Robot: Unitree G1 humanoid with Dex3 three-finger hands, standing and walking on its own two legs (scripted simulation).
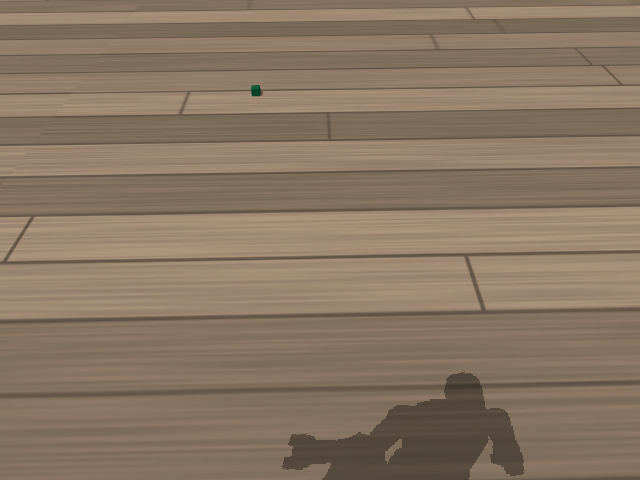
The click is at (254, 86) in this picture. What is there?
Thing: small box
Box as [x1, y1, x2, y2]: [251, 85, 260, 95]
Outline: 252,85 252,95 259,95 259,85
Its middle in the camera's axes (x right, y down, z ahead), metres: -0.41 -0.92 +2.40
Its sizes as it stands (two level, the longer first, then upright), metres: 0.049 0.048 0.047
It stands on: the floor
